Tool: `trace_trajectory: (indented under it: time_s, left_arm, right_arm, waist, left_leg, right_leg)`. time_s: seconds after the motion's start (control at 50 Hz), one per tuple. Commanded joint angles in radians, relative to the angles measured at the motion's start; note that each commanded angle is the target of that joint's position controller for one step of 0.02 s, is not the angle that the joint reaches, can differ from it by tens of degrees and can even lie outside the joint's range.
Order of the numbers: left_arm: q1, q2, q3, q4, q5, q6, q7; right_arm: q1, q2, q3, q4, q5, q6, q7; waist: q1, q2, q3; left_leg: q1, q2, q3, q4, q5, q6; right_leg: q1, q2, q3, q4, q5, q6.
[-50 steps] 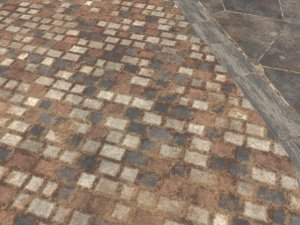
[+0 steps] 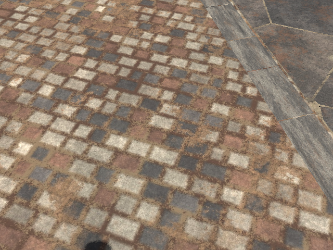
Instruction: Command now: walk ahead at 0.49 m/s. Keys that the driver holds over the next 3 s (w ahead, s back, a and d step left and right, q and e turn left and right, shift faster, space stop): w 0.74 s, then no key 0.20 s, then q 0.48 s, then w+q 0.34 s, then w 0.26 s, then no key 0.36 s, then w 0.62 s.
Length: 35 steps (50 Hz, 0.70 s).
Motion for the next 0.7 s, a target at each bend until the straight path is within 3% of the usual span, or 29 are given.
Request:
trace_trajectory:
  time_s: [0.02,0.08,0.16,0.22,0.26,0.32,0.34,0.36,0.38,0.4,0.42,0.44,0.46,0.5,0.56,0.62,0.7]
  left_arm:
    - [-0.022,0.093,0.022,-0.035,-0.004,-0.036,-0.003]
    - [0.022,0.130,0.030,-0.001,-0.001,-0.038,0.011]
    - [0.082,0.163,0.034,0.029,-0.012,-0.024,0.026]
    - [0.147,0.183,0.037,0.065,-0.023,-0.012,0.029]
    - [0.166,0.186,0.039,0.084,-0.025,0.001,0.032]
    - [0.149,0.205,0.045,0.093,-0.024,0.021,0.038]
    - [0.130,0.201,0.042,0.091,-0.021,0.029,0.039]
    - [0.137,0.163,0.025,0.081,-0.008,0.031,0.042]
    - [0.246,0.060,-0.008,0.054,-0.002,0.015,0.035]
    - [0.245,0.054,-0.014,0.070,-0.009,-0.006,0.032]
    - [0.167,0.155,0.012,0.050,-0.038,-0.021,0.025]
    - [0.091,0.163,0.013,0.027,-0.047,-0.028,0.024]
    - [0.050,0.154,0.013,0.021,-0.031,-0.026,0.028]
    - [0.079,0.128,0.017,0.035,-0.017,-0.004,0.032]
    - [0.072,0.094,0.012,0.036,-0.009,0.020,0.037]
    - [-0.031,0.085,0.010,0.004,-0.001,0.018,0.038]
    - [-0.167,0.056,-0.003,-0.028,-0.007,0.003,0.022]
  right_arm:
    - [0.080,-0.050,-0.016,-0.044,-0.009,0.014,-0.007]
    - [-0.042,-0.053,-0.015,-0.096,-0.024,0.019,-0.010]
    - [-0.199,-0.030,-0.002,-0.140,-0.022,0.000,0.006]
    - [-0.285,-0.037,0.000,-0.174,-0.010,-0.006,0.021]
    - [-0.318,-0.054,-0.004,-0.198,-0.008,-0.009,0.032]
    - [-0.256,-0.091,-0.018,-0.197,-0.008,-0.015,0.041]
    - [-0.145,-0.119,-0.036,-0.166,-0.010,-0.016,0.038]
    - [0.026,-0.176,-0.062,-0.121,-0.013,-0.015,0.028]
    - [0.147,-0.281,-0.088,-0.103,-0.035,-0.009,0.023]
    - [0.185,-0.229,-0.075,-0.092,-0.020,-0.004,0.027]
    - [0.127,-0.168,-0.053,-0.100,-0.016,-0.005,0.028]
    - [0.049,-0.140,-0.044,-0.119,-0.018,-0.004,0.027]
    - [-0.016,-0.114,-0.036,-0.126,-0.025,-0.005,0.029]
    - [-0.070,-0.079,-0.027,-0.132,-0.035,-0.015,0.032]
    - [-0.050,-0.103,-0.035,-0.108,-0.028,-0.030,0.029]
    - [-0.003,-0.118,-0.040,-0.081,-0.025,-0.022,0.014]
    - [0.054,-0.135,-0.042,-0.051,-0.016,-0.010,0.001]
  waist:
    - [-0.036,-0.095,-0.052]
    - [-0.014,-0.083,0.002]
    - [0.044,-0.067,0.020]
    - [0.078,-0.070,0.029]
    - [0.078,-0.074,0.030]
    - [0.025,-0.103,-0.017]
    - [-0.038,-0.097,-0.085]
    - [-0.105,-0.066,-0.213]
    - [-0.087,0.136,-0.376]
    - [-0.100,0.241,-0.444]
    - [-0.102,0.158,-0.313]
    - [-0.077,0.096,-0.203]
    - [-0.049,0.034,-0.123]
    - [0.007,0.063,-0.088]
    - [0.026,0.042,-0.062]
    - [0.002,0.020,-0.031]
    - [-0.047,0.023,0.001]
  left_leg:
    - [-0.103,0.080,-0.029,-0.043,0.061,-0.020]
    - [-0.196,0.092,-0.019,-0.204,0.202,-0.052]
    - [-0.149,0.045,0.028,-0.504,0.425,-0.055]
    - [-0.152,0.024,0.028,-0.601,0.438,-0.046]
    - [-0.177,0.016,0.017,-0.647,0.376,-0.022]
    - [-0.070,-0.021,0.045,-0.689,0.253,0.020]
    - [0.084,-0.055,0.078,-0.715,0.245,0.045]
    - [0.346,-0.018,0.044,-0.685,0.266,0.085]
    - [0.759,0.239,-0.365,-0.693,0.148,0.230]
    - [0.845,0.314,-0.684,-0.866,0.011,0.282]
    - [0.751,0.289,-0.590,-0.893,-0.067,0.236]
    - [0.610,0.256,-0.453,-0.908,-0.015,0.206]
    - [0.470,0.215,-0.351,-0.942,0.076,0.194]
    - [0.328,0.158,-0.240,-1.001,0.196,0.180]
    - [0.281,0.140,-0.144,-1.053,0.329,0.203]
    - [0.319,0.127,-0.083,-1.071,0.389,0.195]
    - [0.341,0.098,-0.014,-1.084,0.350,0.163]
  right_leg:
    - [0.059,-0.270,0.273,-0.286,0.079,-0.188]
    - [0.048,-0.258,0.215,-0.322,0.102,-0.192]
    - [0.072,-0.221,0.130,-0.317,0.117,-0.147]
    - [0.167,-0.262,0.141,-0.286,0.095,-0.141]
    - [0.258,-0.301,0.156,-0.242,0.118,-0.127]
    - [0.338,-0.322,0.162,-0.129,0.308,-0.095]
    - [0.325,-0.281,0.126,0.011,0.462,-0.072]
    - [0.218,-0.224,0.082,0.239,0.437,-0.040]
    - [-0.178,-0.086,0.019,0.640,0.110,0.035]
    - [-0.368,-0.002,0.139,0.825,-0.428,0.049]
    - [-0.470,-0.065,0.195,0.909,-0.401,0.029]
    - [-0.483,-0.120,0.160,0.888,-0.313,0.016]
    - [-0.452,-0.160,0.141,0.822,-0.232,0.019]
    - [-0.338,-0.205,0.148,0.738,-0.140,0.030]
    - [-0.345,-0.211,0.133,0.660,-0.064,0.060]
    - [-0.415,-0.211,0.127,0.490,0.078,0.085]
    - [-0.370,-0.173,0.086,0.250,0.243,0.083]
Next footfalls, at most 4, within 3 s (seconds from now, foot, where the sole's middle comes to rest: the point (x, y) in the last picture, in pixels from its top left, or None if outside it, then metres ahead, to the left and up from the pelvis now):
0.36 left None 0.39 0.16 -0.77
0.88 right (191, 199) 0.68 -0.07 -0.77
1.36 left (134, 214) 0.62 0.17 -0.77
1.86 right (175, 170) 0.83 -0.01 -0.77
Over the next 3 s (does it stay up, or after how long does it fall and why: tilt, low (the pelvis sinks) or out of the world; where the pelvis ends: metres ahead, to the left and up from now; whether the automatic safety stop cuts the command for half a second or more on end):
stays up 1.04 0.25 0.01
